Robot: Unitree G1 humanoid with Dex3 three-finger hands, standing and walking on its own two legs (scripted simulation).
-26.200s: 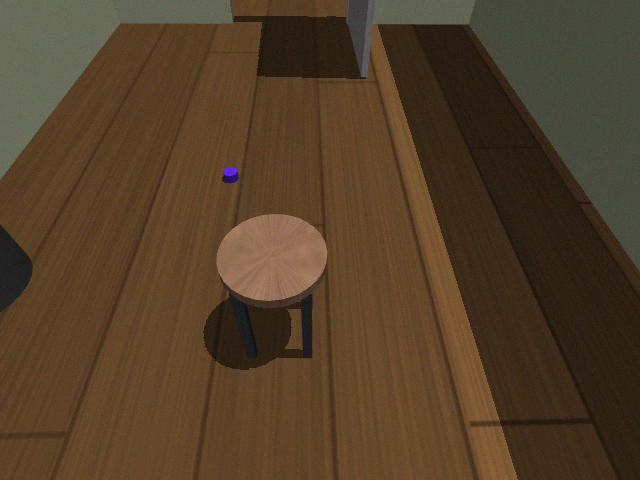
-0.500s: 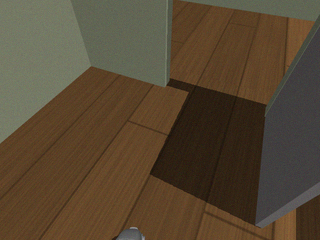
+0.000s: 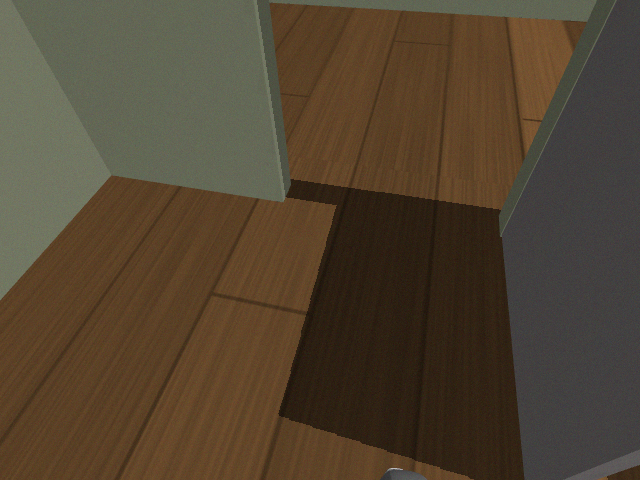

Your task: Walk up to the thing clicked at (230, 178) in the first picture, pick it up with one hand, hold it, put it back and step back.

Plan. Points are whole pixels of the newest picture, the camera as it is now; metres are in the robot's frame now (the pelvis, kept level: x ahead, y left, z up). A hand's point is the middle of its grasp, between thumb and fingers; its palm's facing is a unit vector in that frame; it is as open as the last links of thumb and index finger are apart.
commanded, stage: walk up
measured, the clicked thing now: out of the picture -0.56 +0.46 -0.73
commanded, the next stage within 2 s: stand in 1.64 s
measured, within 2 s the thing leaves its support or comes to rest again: neither
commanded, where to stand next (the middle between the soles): +0.28 +0.06 m, yaw -12 degrees
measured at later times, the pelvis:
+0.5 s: pelvis +0.17 +0.08 -0.01, yaw -9 degrees
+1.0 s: pelvis +0.22 +0.09 +0.00, yaw -16 degrees
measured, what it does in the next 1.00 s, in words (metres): walks ahead, turning right: left foot, then right foot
